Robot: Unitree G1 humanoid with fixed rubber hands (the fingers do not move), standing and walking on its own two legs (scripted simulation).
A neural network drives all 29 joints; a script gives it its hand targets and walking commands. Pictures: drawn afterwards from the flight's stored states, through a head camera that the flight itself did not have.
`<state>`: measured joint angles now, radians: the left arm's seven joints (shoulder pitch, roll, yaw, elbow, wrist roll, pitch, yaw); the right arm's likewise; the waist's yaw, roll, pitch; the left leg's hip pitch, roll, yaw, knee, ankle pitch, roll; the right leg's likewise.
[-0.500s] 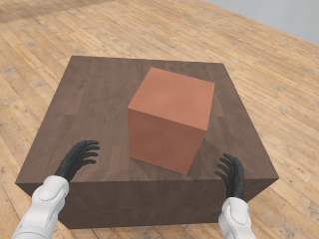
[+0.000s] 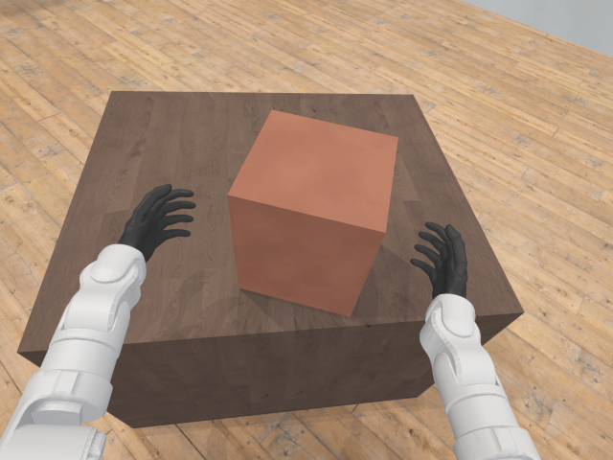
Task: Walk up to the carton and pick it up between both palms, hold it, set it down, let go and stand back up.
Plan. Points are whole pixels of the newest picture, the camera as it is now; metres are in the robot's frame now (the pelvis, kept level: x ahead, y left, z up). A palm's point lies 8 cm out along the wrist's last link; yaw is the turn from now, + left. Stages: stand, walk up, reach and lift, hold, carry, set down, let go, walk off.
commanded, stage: reach and lift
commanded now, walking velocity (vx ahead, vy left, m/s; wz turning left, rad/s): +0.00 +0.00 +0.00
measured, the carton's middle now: (312, 217) +0.47 -0.04 -0.01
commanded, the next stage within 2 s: none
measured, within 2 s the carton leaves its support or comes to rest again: neither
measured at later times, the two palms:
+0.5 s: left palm (145, 183) +0.42 +0.19 +0.12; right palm (457, 234) +0.35 -0.21 +0.10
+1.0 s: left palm (154, 134) +0.47 +0.18 +0.16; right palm (462, 191) +0.39 -0.22 +0.14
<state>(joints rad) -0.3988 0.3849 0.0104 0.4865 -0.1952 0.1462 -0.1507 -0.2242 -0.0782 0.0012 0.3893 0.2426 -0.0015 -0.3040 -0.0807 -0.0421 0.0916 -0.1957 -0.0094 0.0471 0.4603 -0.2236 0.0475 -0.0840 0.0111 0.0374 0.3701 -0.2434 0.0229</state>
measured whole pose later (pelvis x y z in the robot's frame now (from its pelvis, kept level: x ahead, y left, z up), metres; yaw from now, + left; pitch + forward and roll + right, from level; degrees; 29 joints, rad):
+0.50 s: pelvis -0.01 +0.00 +0.00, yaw +1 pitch +1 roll -2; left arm -0.76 0.42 -0.05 0.84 -0.21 0.20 -0.11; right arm -0.57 -0.12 -0.07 0.66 0.25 0.13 -0.27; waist -0.13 -0.05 0.00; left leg -0.28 -0.01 0.04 0.46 -0.20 0.05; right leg -0.16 0.01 0.03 0.35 -0.21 0.03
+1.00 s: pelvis -0.02 -0.01 +0.00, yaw +2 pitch +8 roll -2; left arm -1.14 0.48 -0.13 1.30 -0.27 0.10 -0.08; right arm -0.90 -0.12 -0.06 0.96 0.29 0.15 -0.27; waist -0.20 -0.05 -0.11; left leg -0.44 0.00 0.00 0.45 -0.15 0.03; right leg -0.31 0.03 -0.01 0.35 -0.18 0.01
